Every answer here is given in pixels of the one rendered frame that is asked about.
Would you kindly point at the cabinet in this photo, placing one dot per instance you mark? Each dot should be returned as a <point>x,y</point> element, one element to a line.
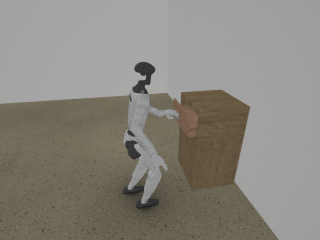
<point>210,159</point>

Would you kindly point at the left robot forearm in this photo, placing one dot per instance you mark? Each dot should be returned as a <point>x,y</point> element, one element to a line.
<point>156,112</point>

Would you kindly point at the handle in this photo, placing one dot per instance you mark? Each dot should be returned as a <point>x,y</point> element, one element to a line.
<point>175,118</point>

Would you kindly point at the left robot hand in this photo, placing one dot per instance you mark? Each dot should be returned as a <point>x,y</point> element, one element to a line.
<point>170,112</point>

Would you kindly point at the right robot forearm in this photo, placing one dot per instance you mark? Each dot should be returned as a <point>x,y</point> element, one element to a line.
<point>141,137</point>

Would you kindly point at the drawer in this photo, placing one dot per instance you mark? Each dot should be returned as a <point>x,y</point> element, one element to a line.
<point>188,120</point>

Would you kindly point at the left robot thigh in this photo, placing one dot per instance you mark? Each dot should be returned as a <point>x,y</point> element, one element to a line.
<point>141,165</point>

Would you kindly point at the right robot upper arm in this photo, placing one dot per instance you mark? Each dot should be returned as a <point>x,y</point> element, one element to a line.
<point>142,105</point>

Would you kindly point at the right robot hand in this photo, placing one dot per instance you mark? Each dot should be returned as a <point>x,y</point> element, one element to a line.
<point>157,162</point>

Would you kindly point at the robot torso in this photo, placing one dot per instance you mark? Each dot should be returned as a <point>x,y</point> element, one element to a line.
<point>129,136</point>

